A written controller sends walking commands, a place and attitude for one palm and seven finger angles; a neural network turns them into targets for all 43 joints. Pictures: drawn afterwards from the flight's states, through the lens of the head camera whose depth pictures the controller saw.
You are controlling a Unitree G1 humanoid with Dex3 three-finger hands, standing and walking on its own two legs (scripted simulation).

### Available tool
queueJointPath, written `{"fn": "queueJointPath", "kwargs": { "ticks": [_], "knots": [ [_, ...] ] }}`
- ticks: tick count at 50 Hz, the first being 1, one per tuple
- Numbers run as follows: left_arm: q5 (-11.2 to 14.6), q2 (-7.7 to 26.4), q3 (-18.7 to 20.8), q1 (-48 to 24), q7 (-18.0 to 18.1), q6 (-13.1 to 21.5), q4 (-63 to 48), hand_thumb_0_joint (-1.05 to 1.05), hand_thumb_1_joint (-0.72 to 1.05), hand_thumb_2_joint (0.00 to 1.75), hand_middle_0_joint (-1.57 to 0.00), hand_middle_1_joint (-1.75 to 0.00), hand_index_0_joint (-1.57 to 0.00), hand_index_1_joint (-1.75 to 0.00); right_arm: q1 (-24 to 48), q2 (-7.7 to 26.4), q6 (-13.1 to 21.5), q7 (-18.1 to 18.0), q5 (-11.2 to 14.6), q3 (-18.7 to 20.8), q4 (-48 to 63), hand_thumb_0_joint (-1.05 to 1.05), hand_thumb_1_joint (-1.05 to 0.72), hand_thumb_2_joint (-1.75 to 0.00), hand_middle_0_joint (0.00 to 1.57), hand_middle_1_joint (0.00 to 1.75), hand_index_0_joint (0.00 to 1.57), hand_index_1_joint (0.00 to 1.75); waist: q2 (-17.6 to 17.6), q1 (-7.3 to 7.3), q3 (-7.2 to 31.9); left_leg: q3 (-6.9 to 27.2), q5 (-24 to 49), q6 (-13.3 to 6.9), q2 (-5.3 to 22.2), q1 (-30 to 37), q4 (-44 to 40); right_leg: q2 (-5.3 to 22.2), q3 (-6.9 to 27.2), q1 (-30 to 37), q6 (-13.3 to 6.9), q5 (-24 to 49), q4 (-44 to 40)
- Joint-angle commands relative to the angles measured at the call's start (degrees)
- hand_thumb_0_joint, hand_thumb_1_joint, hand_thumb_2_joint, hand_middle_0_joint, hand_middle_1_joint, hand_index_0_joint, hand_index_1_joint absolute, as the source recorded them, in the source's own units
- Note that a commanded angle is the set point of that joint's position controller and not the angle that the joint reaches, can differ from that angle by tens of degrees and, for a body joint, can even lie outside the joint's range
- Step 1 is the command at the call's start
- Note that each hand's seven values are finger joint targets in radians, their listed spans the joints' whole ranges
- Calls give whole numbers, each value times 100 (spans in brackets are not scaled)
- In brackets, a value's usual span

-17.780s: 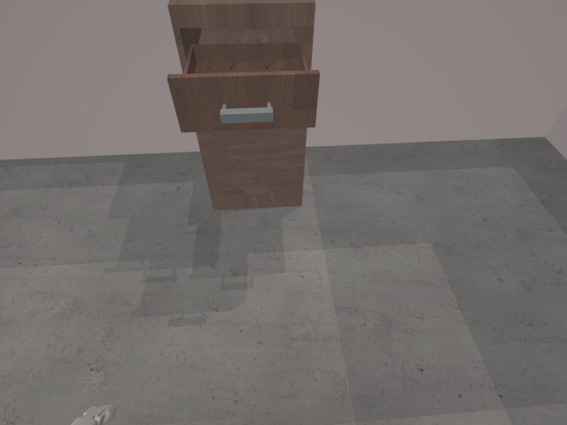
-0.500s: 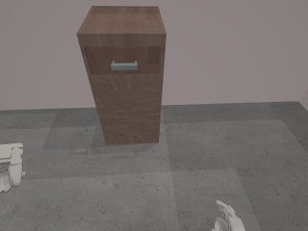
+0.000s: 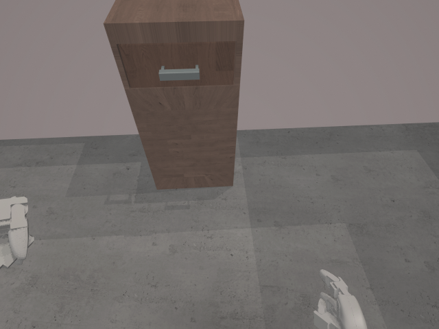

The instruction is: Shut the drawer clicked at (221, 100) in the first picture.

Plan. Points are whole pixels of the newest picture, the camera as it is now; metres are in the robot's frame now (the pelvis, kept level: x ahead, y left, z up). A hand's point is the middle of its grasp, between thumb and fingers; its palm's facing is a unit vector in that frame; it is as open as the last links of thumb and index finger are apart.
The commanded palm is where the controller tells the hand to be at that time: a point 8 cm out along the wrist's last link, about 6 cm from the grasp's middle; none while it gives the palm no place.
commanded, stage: stop stepping back and stand still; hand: left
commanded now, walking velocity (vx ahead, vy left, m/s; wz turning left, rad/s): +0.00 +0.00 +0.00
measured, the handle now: (179, 71) +0.89 +0.15 -0.02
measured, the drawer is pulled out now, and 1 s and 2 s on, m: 0.00 0.00 0.00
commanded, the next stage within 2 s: let the arm hang, fingers relaxed in 0.92 s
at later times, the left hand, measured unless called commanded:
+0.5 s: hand (7, 255) +0.18 +0.26 +0.17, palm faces +0.33 -0.83 -0.45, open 3.2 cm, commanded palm +0.13 +0.30 +0.18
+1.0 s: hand (1, 267) +0.17 +0.26 +0.16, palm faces +0.35 -0.82 -0.45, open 3.2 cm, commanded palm none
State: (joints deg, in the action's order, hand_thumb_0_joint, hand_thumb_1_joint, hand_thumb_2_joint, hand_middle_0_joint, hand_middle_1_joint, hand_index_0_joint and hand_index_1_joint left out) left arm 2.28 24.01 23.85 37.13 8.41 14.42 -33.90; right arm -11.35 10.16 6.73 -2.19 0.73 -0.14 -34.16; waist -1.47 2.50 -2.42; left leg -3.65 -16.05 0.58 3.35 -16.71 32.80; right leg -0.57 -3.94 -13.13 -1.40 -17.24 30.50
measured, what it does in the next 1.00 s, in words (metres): stands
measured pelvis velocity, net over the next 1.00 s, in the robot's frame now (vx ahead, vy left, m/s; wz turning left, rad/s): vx -0.02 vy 0.02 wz -0.01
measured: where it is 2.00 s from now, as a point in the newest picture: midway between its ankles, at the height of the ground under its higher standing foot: outside the picture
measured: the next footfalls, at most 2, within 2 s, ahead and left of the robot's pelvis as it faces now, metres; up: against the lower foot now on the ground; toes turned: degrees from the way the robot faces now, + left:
none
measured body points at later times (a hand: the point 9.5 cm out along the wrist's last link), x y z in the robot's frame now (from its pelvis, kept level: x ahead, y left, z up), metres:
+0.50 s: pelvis -0.01 +0.02 +0.01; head +0.01 +0.03 +0.46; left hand +0.16 +0.30 +0.19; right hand +0.17 -0.22 -0.06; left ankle +0.01 +0.13 -0.73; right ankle -0.01 -0.10 -0.73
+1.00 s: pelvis -0.02 +0.02 +0.01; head +0.00 +0.03 +0.46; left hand +0.15 +0.30 +0.18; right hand +0.14 -0.21 -0.08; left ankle +0.01 +0.13 -0.73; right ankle -0.01 -0.10 -0.73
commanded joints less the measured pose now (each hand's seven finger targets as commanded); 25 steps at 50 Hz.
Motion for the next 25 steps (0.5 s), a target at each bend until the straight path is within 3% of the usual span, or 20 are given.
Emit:
{"fn": "queueJointPath", "kwargs": {
  "ticks": [1, 4, 6, 7, 12, 19, 25],
  "knots": [
    [98, 713, 623, 494, 114, 201, -741, 0, 90, 90, -140, -160, -140, -160, 390, 727, 108, -65, 22, 301, 797, 0, -90, -90, 20, 30, 20, 30, 928, -136, 858, 98, 578, -84, -101, -171, -82, 1182, 1311, 811, -245, 3171, -750],
    [62, 693, 526, 252, 116, 221, -944, 0, 90, 90, -140, -160, -140, -160, 431, 718, 101, -168, -29, 249, 787, 0, -90, -90, 20, 30, 20, 30, 376, -192, 917, 216, 1780, -189, 95, 549, -697, 671, 714, 571, 57, 2737, -442],
    [22, 760, 490, -89, 120, 221, -1106, 0, 90, 90, -140, -160, -140, -160, 509, 753, 117, -240, -51, 255, 787, 0, -90, -90, 20, 30, 20, 30, -86, -214, 904, 342, 2352, -247, 282, 875, -747, 474, 554, 336, 144, 2423, -354],
    [2, 725, 447, -116, 122, 218, -1051, 0, 90, 90, -140, -160, -140, -160, 478, 719, 134, -263, -50, 234, 773, 0, -90, -90, 20, 30, 20, 30, -134, -237, 880, 430, 2388, -265, 339, 886, -820, 409, 473, 336, 172, 2203, -343],
    [-36, 552, 265, -245, 125, 182, -971, 0, 90, 90, -140, -160, -140, -160, 469, 761, 190, -259, -36, 262, 786, 0, -90, -90, 20, 30, 20, 30, -123, -249, 799, 410, 1743, -230, 237, 635, -894, 377, 518, 526, 144, 1840, -608],
    [14, 554, 359, 158, 102, 169, -962, 0, 90, 90, -140, -160, -140, -160, 516, 762, 116, -220, -49, 271, 867, 0, -90, -90, 20, 30, 20, 30, -235, -249, 804, 388, 1529, -180, 179, 482, -984, 341, 513, 548, 128, 1750, -744],
    [34, 537, 326, 10, 97, 147, -859, 0, 90, 90, -140, -160, -140, -160, 524, 779, 97, -250, -59, 250, 906, 0, -90, -90, 20, 30, 20, 30, -265, -253, 576, 468, 830, -191, 204, 288, -1261, 257, 466, 422, 171, 1151, -886]
  ]
}}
